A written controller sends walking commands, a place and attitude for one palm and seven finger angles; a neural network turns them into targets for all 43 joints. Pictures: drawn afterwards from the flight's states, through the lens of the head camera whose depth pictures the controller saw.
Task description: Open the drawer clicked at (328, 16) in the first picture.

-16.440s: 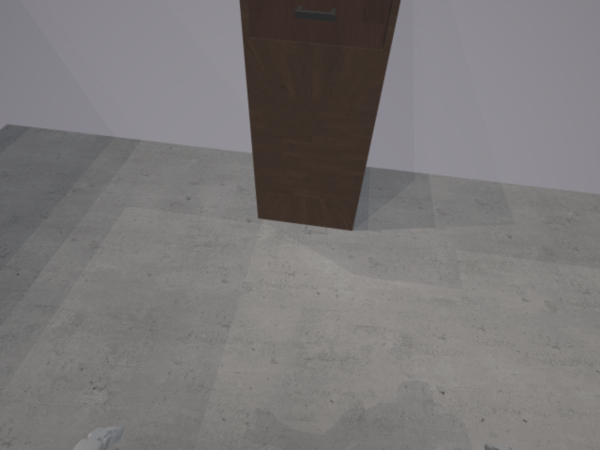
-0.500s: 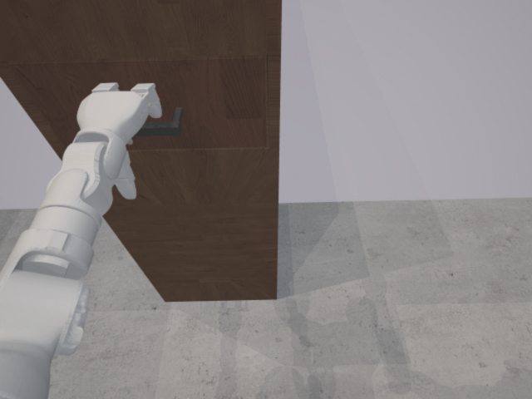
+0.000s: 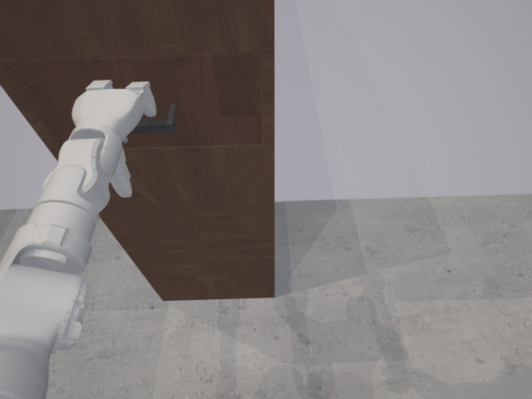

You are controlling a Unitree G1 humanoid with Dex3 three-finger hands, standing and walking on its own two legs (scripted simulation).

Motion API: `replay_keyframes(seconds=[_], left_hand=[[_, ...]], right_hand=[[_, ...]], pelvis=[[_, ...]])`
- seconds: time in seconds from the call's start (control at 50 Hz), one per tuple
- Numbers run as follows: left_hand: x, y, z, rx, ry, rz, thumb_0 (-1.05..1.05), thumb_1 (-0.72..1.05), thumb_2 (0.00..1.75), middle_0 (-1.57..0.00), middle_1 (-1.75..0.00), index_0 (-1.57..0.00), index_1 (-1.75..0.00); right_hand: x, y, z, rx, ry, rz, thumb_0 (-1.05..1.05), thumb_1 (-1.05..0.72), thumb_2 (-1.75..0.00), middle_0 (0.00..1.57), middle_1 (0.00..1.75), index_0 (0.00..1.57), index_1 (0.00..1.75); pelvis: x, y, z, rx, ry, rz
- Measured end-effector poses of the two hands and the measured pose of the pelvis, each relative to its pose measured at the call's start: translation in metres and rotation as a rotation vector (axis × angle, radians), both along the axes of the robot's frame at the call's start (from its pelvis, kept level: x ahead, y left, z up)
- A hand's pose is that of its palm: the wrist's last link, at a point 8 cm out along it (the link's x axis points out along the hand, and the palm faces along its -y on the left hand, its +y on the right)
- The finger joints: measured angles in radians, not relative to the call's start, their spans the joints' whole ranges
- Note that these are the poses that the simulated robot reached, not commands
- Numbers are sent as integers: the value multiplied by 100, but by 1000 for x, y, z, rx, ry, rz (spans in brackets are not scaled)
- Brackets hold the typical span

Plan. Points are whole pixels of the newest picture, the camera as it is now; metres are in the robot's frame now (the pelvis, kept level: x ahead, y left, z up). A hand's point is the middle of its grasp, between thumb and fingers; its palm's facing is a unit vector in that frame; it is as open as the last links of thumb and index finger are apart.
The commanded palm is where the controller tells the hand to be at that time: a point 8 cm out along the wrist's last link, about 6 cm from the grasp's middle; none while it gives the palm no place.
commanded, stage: lift the fingers back up to retry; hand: left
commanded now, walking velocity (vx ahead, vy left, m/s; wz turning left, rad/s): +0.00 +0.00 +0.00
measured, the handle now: (143, 119) +0.52 +0.22 +0.14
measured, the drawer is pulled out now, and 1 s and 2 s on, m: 0.00 0.00 0.00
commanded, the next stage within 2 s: re-aim the fingers above the handle in 0.84 s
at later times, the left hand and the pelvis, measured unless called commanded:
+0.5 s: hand (116, 124) +0.47 +0.23 +0.17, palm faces +0.07 -0.02 -1.00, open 13.8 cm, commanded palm +0.44 +0.24 +0.23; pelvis +0.01 +0.01 +0.01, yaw +0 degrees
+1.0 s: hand (110, 129) +0.44 +0.23 +0.18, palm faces +0.00 -0.02 -1.00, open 13.8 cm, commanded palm +0.43 +0.24 +0.25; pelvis +0.01 +0.01 +0.01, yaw +2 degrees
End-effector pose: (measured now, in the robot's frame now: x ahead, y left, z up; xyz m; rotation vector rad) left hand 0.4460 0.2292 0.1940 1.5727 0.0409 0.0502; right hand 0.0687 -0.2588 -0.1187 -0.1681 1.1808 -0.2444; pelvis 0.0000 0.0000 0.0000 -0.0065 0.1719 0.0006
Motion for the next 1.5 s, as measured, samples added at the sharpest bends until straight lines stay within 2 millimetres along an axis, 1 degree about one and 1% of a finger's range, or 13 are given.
replay_keyframes(seconds=[0.16,0.38,0.54,0.72,0.78,0.88,0.98,1.08,1.2,1.3,1.36,1.42,1.5], left_hand=[[-3,2,-1,-13,-15,-15,0,-49,30,-21,-127,-32,-120],[2,7,6,-24,-1,-9,0,-49,30,-28,-123,-32,-120],[-2,4,35,-29,-76,-32,0,-49,30,-31,-121,-32,-120],[-8,10,59,-22,-72,22,0,-49,30,-31,-120,-32,-120],[-11,13,58,-30,-38,38,0,-49,30,-31,-120,-32,-120],[-16,13,44,-23,21,14,0,-49,30,-31,-120,-32,-120],[-22,4,39,-23,10,-64,0,-49,30,-32,-120,-32,-120],[-21,-5,45,-29,-44,-92,0,-49,30,-32,-120,-32,-120],[-10,2,55,-20,-66,-6,0,-49,30,-32,-120,-32,-120],[-7,5,53,-6,-17,40,0,-49,30,-31,-120,-32,-120],[-8,-3,46,-3,17,6,0,-49,30,-31,-120,-32,-120],[-10,-18,40,-13,25,-66,0,-49,30,-31,-120,-32,-120],[-10,-32,40,-33,-13,-135,0,-49,30,-32,-120,-32,-120]], right_hand=[[4,-2,2,-8,-3,-1,1,-91,-89,20,30,20,30],[22,2,5,-9,-39,-1,1,-91,-89,20,30,20,30],[41,12,4,23,-59,21,1,-91,-89,20,30,20,30],[74,23,10,55,-121,74,1,-91,-89,20,30,20,30],[84,25,14,55,-140,91,1,-91,-89,20,30,20,30],[93,26,19,41,-165,115,1,-91,-89,20,30,20,30],[91,24,19,27,-161,128,1,-91,-89,20,30,20,30],[81,24,13,32,-131,129,1,-91,-89,20,30,20,30],[62,24,5,54,-88,105,1,-91,-89,20,30,20,30],[47,21,2,60,-63,74,1,-91,-89,20,30,20,30],[41,16,3,52,-55,64,1,-91,-89,20,30,20,30],[40,12,4,39,-57,57,1,-91,-89,20,30,20,30],[43,7,6,24,-72,51,1,-91,-89,20,30,20,30]], pelvis=[[2,1,1,-1,-2,-3],[8,5,4,-3,-16,-2],[16,10,6,-3,-31,1],[18,12,9,-1,-53,10],[18,11,9,0,-61,15],[15,10,9,0,-65,22],[12,10,9,-1,-64,30],[9,10,8,-1,-60,31],[6,8,9,2,-51,22],[6,6,9,3,-51,17],[7,5,9,4,-57,20],[8,5,9,4,-62,19],[8,4,9,5,-64,12]])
